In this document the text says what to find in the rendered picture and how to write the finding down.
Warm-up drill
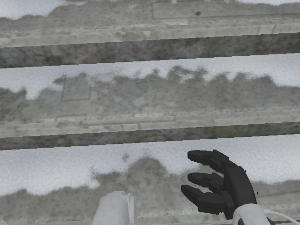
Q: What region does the robot right hand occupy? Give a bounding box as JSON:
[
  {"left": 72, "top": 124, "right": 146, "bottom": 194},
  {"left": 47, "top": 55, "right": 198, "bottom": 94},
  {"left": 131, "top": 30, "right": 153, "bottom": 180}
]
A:
[{"left": 181, "top": 149, "right": 259, "bottom": 220}]

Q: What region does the robot left thigh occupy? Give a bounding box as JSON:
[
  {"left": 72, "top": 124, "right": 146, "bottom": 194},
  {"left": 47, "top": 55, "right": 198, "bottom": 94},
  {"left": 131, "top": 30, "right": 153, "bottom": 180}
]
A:
[{"left": 91, "top": 191, "right": 138, "bottom": 225}]

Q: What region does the robot right forearm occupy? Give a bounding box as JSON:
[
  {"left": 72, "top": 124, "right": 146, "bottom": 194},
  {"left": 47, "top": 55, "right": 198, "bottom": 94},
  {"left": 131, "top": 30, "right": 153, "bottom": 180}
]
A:
[{"left": 232, "top": 203, "right": 276, "bottom": 225}]

